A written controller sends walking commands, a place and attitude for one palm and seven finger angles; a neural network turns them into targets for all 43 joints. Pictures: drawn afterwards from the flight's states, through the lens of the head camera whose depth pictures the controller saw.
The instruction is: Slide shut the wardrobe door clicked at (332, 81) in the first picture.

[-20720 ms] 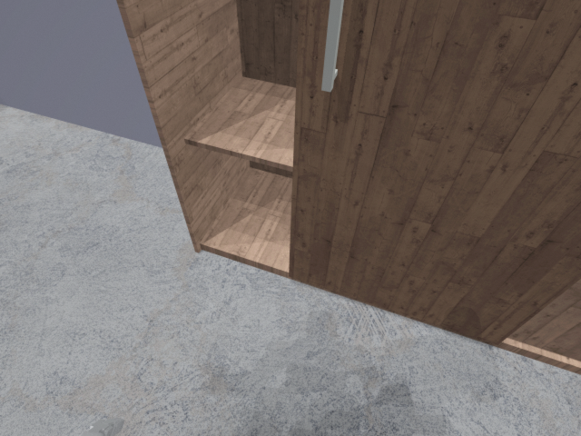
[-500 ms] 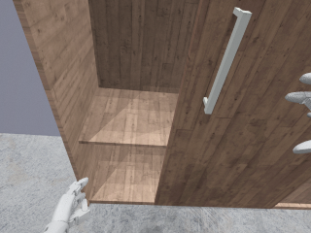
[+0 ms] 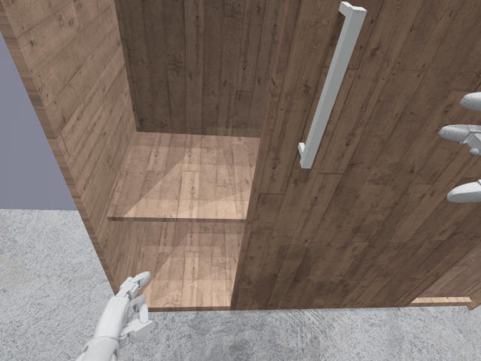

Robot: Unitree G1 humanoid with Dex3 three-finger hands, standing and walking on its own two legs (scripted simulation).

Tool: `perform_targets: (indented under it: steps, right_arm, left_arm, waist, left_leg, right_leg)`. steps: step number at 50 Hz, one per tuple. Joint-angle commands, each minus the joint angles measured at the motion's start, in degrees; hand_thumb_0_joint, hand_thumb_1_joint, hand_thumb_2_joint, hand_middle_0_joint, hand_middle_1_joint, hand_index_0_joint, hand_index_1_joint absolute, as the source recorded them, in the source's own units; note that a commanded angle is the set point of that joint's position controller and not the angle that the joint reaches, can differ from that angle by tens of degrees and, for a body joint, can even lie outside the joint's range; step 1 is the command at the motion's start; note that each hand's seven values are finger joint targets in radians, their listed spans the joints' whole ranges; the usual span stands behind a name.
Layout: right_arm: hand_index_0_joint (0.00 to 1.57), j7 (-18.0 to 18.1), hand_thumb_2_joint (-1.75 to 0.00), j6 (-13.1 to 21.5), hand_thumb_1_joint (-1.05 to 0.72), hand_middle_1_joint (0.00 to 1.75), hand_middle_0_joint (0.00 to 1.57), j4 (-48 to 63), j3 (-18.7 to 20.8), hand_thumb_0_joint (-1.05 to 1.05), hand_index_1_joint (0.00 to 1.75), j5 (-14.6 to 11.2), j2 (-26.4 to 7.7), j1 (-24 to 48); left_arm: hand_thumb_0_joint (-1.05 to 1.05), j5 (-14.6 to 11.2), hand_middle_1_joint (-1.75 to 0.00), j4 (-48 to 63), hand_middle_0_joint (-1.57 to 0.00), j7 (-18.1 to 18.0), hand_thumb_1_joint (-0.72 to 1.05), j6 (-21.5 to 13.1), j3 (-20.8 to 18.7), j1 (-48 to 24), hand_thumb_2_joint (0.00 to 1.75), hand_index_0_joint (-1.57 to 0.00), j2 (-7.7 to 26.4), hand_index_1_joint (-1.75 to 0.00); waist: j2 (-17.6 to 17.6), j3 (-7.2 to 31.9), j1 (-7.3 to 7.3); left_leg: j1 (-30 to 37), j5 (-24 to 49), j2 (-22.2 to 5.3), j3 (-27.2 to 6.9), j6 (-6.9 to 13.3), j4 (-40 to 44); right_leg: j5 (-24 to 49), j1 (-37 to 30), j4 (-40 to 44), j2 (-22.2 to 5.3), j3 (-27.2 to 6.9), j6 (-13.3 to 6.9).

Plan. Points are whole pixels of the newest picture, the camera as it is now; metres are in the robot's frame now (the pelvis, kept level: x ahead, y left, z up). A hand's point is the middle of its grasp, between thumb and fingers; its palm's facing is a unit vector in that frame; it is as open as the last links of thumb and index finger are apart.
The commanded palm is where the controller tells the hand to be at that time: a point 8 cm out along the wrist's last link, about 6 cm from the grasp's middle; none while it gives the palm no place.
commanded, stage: move the hooked fingers beside the handle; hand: right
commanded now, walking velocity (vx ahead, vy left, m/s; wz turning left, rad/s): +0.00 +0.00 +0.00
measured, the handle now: (323, 96) +0.48 -0.13 +0.25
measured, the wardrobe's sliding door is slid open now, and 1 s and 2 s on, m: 0.40 0.40 0.40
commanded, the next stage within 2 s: none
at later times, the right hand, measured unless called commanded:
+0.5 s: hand (425, 151) +0.32 -0.24 +0.26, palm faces +0.02 +1.00 -0.10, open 14.0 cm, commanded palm +0.31 -0.28 +0.26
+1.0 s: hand (391, 124) +0.39 -0.22 +0.25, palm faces +0.06 +1.00 -0.06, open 14.0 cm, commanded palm +0.36 -0.26 +0.25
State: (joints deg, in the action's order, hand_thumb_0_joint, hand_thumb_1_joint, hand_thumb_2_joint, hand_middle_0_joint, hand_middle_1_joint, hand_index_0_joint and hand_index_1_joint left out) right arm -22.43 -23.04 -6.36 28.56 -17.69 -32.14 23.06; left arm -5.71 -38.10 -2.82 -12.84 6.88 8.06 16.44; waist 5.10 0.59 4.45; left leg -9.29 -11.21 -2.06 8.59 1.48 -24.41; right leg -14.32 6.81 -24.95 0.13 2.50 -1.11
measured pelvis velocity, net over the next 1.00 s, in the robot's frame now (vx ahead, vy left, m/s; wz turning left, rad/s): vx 0.01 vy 0.01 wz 0.03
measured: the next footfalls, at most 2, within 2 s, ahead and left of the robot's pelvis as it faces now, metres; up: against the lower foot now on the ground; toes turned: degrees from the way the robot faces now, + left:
none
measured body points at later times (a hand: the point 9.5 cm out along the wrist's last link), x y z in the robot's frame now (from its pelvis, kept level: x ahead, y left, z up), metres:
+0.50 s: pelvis +0.01 +0.01 +0.00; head -0.01 +0.04 +0.45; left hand +0.21 +0.24 -0.08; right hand +0.32 -0.29 +0.27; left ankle +0.03 +0.10 -0.74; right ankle +0.00 -0.10 -0.74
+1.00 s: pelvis +0.01 +0.01 +0.00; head +0.00 +0.04 +0.45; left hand +0.19 +0.24 -0.09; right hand +0.38 -0.27 +0.26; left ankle +0.03 +0.10 -0.74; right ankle +0.00 -0.10 -0.74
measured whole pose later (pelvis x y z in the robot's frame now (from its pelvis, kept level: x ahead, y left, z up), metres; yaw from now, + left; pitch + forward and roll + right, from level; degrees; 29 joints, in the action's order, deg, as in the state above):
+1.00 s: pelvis +0.01 +0.01 +0.00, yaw +2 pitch -1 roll +0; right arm -16.8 -19.6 -21.8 22.8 -13.1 -27.7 34.8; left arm -5.3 -38.6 -3.2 -10.0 5.5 9.6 16.7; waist 4.7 0.7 1.2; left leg -11.2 -10.7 -0.8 7.3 2.1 -23.0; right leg -13.9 7.7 -22.9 -0.8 3.7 -0.5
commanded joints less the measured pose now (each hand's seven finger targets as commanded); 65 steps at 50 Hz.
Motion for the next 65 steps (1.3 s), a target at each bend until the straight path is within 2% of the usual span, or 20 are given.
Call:
perform_targets:
  steps: [1, 3, 5, 9, 12, 15, 19, 21, 24, 27, 30, 34, 37, 42, 45, 48, 52, 57, 61, 65]
  right_arm:
    - [0.3, -1.83, -0.3, 2.1, 0.5, 1.2, 0.3, 15.77, -4.12, 0.0, 1.2, -0.42, -9.94, 22.57]
    - [0.3, -1.77, -0.3, 4.58, 0.5, 1.2, 0.3, 22.74, 0.56, 0.0, 1.2, -1.23, -14.25, 25.5]
    - [0.3, 0.08, -0.3, 7.28, 0.5, 1.2, 0.3, 22.94, 6.11, 0.0, 1.2, -2.06, -18.3, 24.21]
    - [0.3, 3.34, -0.3, 6.89, 0.5, 1.2, 0.3, 11.89, 8.82, 0.0, 1.2, -1.49, -17.72, 20.09]
    - [0.3, 2.95, -0.3, 2.33, 0.5, 1.2, 0.3, 3.85, 5.62, 0.0, 1.2, -0.32, -14.9, 16.41]
    - [0.3, 0.53, -0.3, 0.16, 0.5, 1.2, 0.3, 5.7, 1.06, 0.0, 1.2, 0.54, -12.12, 16.42]
    - [0.3, -1.89, -0.3, 4.36, 0.5, 1.2, 0.3, 14.14, -0.35, 0.0, 1.2, -0.96, -12.15, 22.2]
    - [0.3, -1.44, -0.3, 7.74, 0.5, 1.2, 0.3, 17.42, 2.96, 0.0, 1.2, -1.72, -15.38, 25.6]
    - [0.3, 0.79, -0.3, 10.2, 0.5, 1.2, 0.3, 14.71, 2.09, 0.0, 1.2, -1.55, -14.12, 29.82]
    - [0.3, 3.2, -0.3, 8.05, 0.5, 1.2, 0.3, 4.35, 1.69, 0.0, 1.2, 0.04, -13.19, 28.22]
    - [0.3, 3.7, -0.3, 4.85, 0.5, 1.2, 0.3, -0.69, 0.33, 0.0, 1.2, 1.66, -12.91, 26.4]
    - [0.3, 2.4, -0.3, 5.71, 0.5, 1.2, 0.3, 3.14, -4.12, 0.0, 1.2, 2.12, -9.54, 30.62]
    - [0.3, 2.39, -0.3, 8.77, 0.5, 1.2, 0.3, 6.63, -1.95, 0.0, 1.2, 1.37, -11.53, 34.3]
    - [0.3, 4.78, -0.3, 8.81, 0.5, 1.2, 0.3, -3.1, 0.88, 0.0, 1.2, 1.61, -12.96, 33.3]
    - [0.3, 5.92, -0.3, 6.98, 0.5, 1.2, 0.3, -4.78, -0.12, 0.0, 1.2, 3.39, -12.68, 32.43]
    - [0.3, 5.56, -0.3, 7.44, 0.5, 1.2, 0.3, -2.7, -3.45, 0.0, 1.2, 4.18, -10.75, 36.83]
    - [0.3, 4.48, -0.3, 10.23, 0.5, 1.2, 0.3, -1.32, -2.57, 0.0, 1.2, 3.14, -11.69, 40.19]
    - [0.3, 5.57, -0.3, 10.99, 0.5, 1.2, 0.3, -4.5, -7.82, 0.0, 1.2, 3.54, -6.32, 44.37]
    - [0.3, 7.8, -0.3, 9.18, 0.5, 1.2, 0.3, -8.49, -6.59, 0.0, 1.2, 4.47, -7.22, 42.5]
    - [0.3, 9.23, -0.3, 9.48, 0.5, 1.2, 0.3, -7.6, -4.66, 0.0, 1.2, 4.74, -8.38, 41.7]
  left_arm:
    - [0.0, -0.79, -0.3, 10.55, -0.2, -0.79, 0.9, -3.12, -3.57, -9.52, 0.9, -0.2, 6.91, -0.3]
    - [0.0, -0.28, -0.3, 11.7, -0.2, -1.03, 0.9, -3.29, -3.41, -10.02, 0.9, -0.2, 6.5, -0.3]
    - [0.0, 0.4, -0.3, 10.78, -0.2, -1.15, 0.9, -3.19, -3.18, -10.0, 0.9, -0.2, 6.15, -0.3]
    - [0.0, 0.91, -0.3, 8.12, -0.2, -0.73, 0.9, -2.49, -3.34, -9.77, 0.9, -0.2, 5.72, -0.3]
    - [0.0, 0.26, -0.3, 7.73, -0.2, -0.43, 0.9, -1.05, -3.38, -9.99, 0.9, -0.2, 6.39, -0.3]
    - [0.0, -0.55, -0.3, 9.44, -0.2, 0.03, 0.9, -0.33, -3.89, -9.92, 0.9, -0.2, 6.92, -0.3]
    - [0.0, -0.52, -0.3, 11.11, -0.2, -0.37, 0.9, -0.84, -3.89, -9.71, 0.9, -0.2, 6.39, -0.3]
    - [0.0, -0.18, -0.3, 11.04, -0.2, -0.81, 0.9, -1.52, -4.09, -9.3, 0.9, -0.2, 6.49, -0.3]
    - [0.0, 0.25, -0.3, 9.02, -0.2, -1.18, 0.9, -2.28, -3.9, -8.96, 0.9, -0.2, 5.98, -0.3]
    - [0.0, 0.14, -0.3, 7.08, -0.2, -1.42, 0.9, -2.23, -3.8, -8.48, 0.9, -0.2, 6.41, -0.3]
    - [0.0, -0.08, -0.3, 7.19, -0.2, -1.14, 0.9, -1.47, -3.89, -8.62, 0.9, -0.2, 6.86, -0.3]
    - [0.0, -0.26, -0.3, 9.15, -0.2, -0.81, 0.9, -1.38, -4.05, -8.58, 0.9, -0.2, 6.25, -0.3]
    - [0.0, -0.03, -0.3, 9.84, -0.2, -0.93, 0.9, -1.7, -3.99, -8.46, 0.9, -0.2, 5.85, -0.3]
    - [0.0, 0.29, -0.3, 7.56, -0.2, -1.14, 0.9, -1.33, -3.97, -7.18, 0.9, -0.2, 6.34, -0.3]
    - [0.0, 0.29, -0.3, 7.8, -0.2, -0.98, 0.9, -0.48, -4.05, -7.22, 0.9, -0.2, 6.43, -0.3]
    - [0.0, 0.07, -0.3, 8.49, -0.2, -0.98, 0.9, -0.29, -4.35, -6.47, 0.9, -0.2, 6.36, -0.3]
    - [0.0, 0.06, -0.3, 8.77, -0.2, -1.32, 0.9, -0.57, -4.58, -5.83, 0.9, -0.2, 6.3, -0.3]
    - [0.0, 0.05, -0.3, 7.13, -0.2, -1.56, 0.9, -1.09, -4.55, -4.81, 0.9, -0.2, 6.41, -0.3]
    - [0.0, 0.18, -0.3, 6.62, -0.2, -1.43, 0.9, -0.51, -4.74, -4.22, 0.9, -0.2, 6.78, -0.3]
    - [0.0, 0.52, -0.3, 7.09, -0.2, -1.06, 0.9, -0.01, -5.08, -4.08, 0.9, -0.2, 6.71, -0.3]
  waist:
    - [-0.63, 14.02, -2.02]
    - [-0.29, 21.54, -0.98]
    - [-1.13, 21.26, -0.23]
    - [-2.68, 12.21, 0.81]
    - [-0.98, 5.87, 0.25]
    - [-0.2, 8.66, -0.66]
    - [-3.19, 16.09, -2.02]
    - [-2.39, 19.83, -1.65]
    - [-0.35, 16.43, -2.04]
    - [-0.22, 9.03, -1.91]
    - [-1.38, 7.31, -1.5]
    - [-1.9, 14.17, -2.26]
    - [-3.26, 19.98, -2.12]
    - [-5.66, 13.38, -1.68]
    - [-2.57, 12.09, -1.48]
    - [-2.39, 15.06, -2.69]
    - [-4.5, 19.44, -3.11]
    - [-0.16, 15.73, -4.37]
    - [-2.14, 14.58, -3.5]
    - [-6.03, 18.25, -2.77]
  left_leg:
    - [2.07, 5.34, 0.91, -5.04, -0.02, 2.8]
    - [5.76, 8.54, 1.09, -5.37, -0.11, 2.29]
    - [7.43, 8.58, 1.23, -5.43, -0.09, 2.77]
    - [5.95, 9.12, 1.31, -4.78, 0.24, 3.79]
    - [3.83, 10.03, 0.79, -4.92, 0.39, 3.65]
    - [4.69, 12.56, 0.42, -5.45, 0.21, 3.05]
    - [6.08, 14.25, 0.81, -6.22, -0.36, 2.64]
    - [7.59, 14.16, 0.94, -6.58, -0.46, 2.65]
    - [5.0, 10.41, 1.14, -6.41, -0.27, 3.99]
    - [2.32, 6.21, 1.08, -5.63, 0.06, 4.73]
    - [2.89, 6.13, 0.46, -6.08, 0.09, 4.8]
    - [5.03, 9.9, 0.55, -6.2, -0.04, 3.58]
    - [7.43, 12.88, 0.76, -6.5, -0.26, 2.93]
    - [5.02, 10.24, 0.77, -6.35, -0.26, 3.96]
    - [5.56, 11.77, 0.2, -6.54, -0.08, 3.71]
    - [5.84, 13.83, 0.33, -6.41, -0.06, 3.15]
    - [7.46, 15.69, 0.62, -6.94, -0.33, 3.08]
    - [3.25, 12.28, 0.82, -6.37, 0.12, 3.87]
    - [3.64, 12.17, 0.71, -6.01, 0.33, 3.6]
    - [6.5, 15.98, 0.61, -6.3, 0.15, 2.78]
  right_leg:
    - [8.53, -4.24, 3.84, 0.25, -5.97, -0.61]
    - [11.54, -7.34, 3.13, 0.79, -5.99, -0.6]
    - [11.94, -5.69, 3.13, 0.69, -5.78, -0.53]
    - [11.89, -0.25, 4.58, 0.27, -4.84, -0.4]
    - [11.79, 2.82, 5.09, 0.15, -3.84, -0.47]
    - [13.36, 1.32, 4.24, 0.13, -3.54, -0.5]
    - [14.39, -3.26, 2.13, 0.15, -3.68, -1.11]
    - [14.16, -5.06, 2.07, 0.54, -3.91, -1.24]
    - [11.58, -4.7, 2.95, 0.41, -4.1, -0.82]
    - [8.15, -0.5, 4.83, 0.24, -4.38, -0.58]
    - [8.01, 2.06, 5.06, 0.25, -4.13, -0.65]
    - [10.84, -1.36, 3.92, 0.23, -4.0, -0.92]
    - [12.67, -3.9, 3.37, 0.5, -3.92, -1.16]
    - [10.1, 0.21, 4.52, 0.18, -3.83, -1.09]
    - [11.59, 1.52, 4.71, 0.18, -2.98, -0.93]
    - [13.17, -0.75, 4.39, 0.02, -3.2, -1.03]
    - [13.96, -3.02, 3.57, 0.07, -2.94, -1.5]
    - [12.02, -3.57, 4.3, 0.0, -3.43, -1.06]
    - [12.37, -1.5, 4.78, -0.17, -3.7, -0.77]
    - [15.43, -1.74, 4.35, -0.33, -3.3, -1.0]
